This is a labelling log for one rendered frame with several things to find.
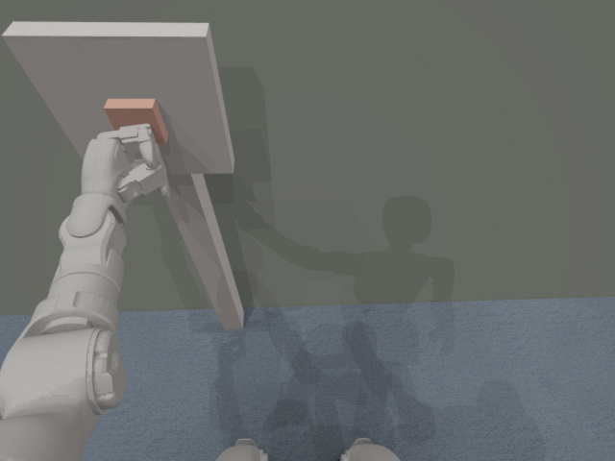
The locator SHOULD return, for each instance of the left robot upper arm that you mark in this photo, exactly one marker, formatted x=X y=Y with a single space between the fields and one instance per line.
x=55 y=389

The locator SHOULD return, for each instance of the robot left forearm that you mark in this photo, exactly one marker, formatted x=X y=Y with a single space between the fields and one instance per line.
x=87 y=285

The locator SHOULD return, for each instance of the robot left shin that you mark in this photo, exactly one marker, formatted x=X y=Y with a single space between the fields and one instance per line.
x=245 y=442

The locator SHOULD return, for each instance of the left robot hand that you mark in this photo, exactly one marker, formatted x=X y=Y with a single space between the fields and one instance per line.
x=107 y=171

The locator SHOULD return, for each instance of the button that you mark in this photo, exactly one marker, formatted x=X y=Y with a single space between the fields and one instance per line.
x=129 y=112

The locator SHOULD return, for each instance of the robot shin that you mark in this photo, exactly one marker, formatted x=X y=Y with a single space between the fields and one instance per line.
x=361 y=441
x=245 y=442

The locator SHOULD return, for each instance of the panel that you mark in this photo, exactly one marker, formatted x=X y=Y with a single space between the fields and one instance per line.
x=77 y=66

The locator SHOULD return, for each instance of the robot right shin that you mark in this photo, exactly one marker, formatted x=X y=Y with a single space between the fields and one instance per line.
x=361 y=441

